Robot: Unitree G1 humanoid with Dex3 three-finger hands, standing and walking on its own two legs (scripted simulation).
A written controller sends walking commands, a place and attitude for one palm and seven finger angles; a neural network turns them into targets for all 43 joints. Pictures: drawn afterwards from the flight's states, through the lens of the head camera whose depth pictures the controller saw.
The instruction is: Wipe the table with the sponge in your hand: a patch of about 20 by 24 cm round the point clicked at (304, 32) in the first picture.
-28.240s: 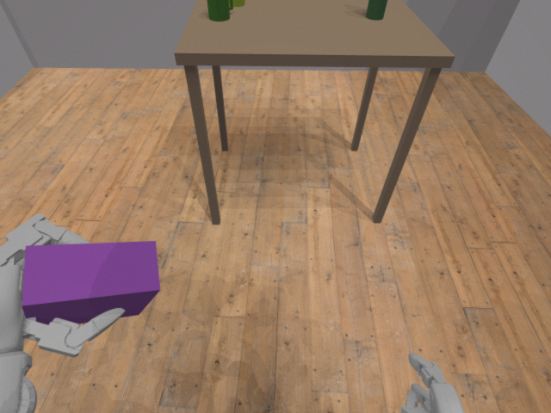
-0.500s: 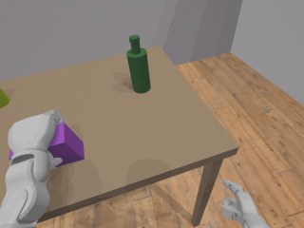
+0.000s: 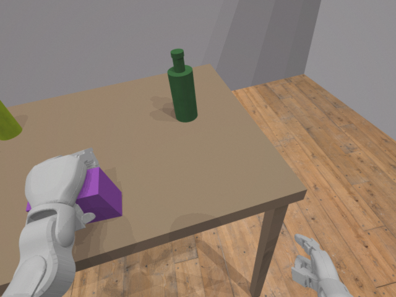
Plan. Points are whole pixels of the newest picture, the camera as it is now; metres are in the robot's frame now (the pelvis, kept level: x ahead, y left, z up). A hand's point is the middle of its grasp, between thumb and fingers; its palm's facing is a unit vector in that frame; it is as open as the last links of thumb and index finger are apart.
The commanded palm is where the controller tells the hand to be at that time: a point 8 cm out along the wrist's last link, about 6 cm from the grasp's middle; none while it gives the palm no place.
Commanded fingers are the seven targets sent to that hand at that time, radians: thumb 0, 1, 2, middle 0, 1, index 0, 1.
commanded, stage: slide across to the third lane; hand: left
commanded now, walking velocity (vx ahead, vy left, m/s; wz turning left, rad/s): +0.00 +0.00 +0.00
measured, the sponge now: (85, 203) +0.24 +0.27 +0.09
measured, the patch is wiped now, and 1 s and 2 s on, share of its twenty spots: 0.80 0.95 1.00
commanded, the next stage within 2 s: wipe forward along the third lane in 0.36 s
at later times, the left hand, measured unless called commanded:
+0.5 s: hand (115, 185) +0.26 +0.20 +0.14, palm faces +0.16 -0.08 -0.98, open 9.7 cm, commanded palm +0.23 +0.20 +0.18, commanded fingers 0.00 0.10 1.30 -1.20 -1.60 -1.20 -1.60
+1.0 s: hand (120, 162) +0.31 +0.22 +0.14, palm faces +0.01 -0.03 -1.00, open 9.8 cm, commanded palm +0.29 +0.23 +0.16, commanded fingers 0.00 0.10 1.30 -1.20 -1.60 -1.20 -1.60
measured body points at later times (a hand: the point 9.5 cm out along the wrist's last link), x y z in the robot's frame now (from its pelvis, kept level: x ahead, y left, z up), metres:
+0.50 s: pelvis -0.02 -0.03 +0.00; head -0.05 -0.09 +0.45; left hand +0.24 +0.20 +0.20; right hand +0.24 -0.21 -0.07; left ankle -0.02 +0.10 -0.74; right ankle -0.01 -0.11 -0.74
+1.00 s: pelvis -0.03 -0.06 +0.00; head -0.05 -0.11 +0.44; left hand +0.31 +0.21 +0.19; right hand +0.17 -0.30 -0.11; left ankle -0.02 +0.09 -0.74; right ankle -0.01 -0.11 -0.74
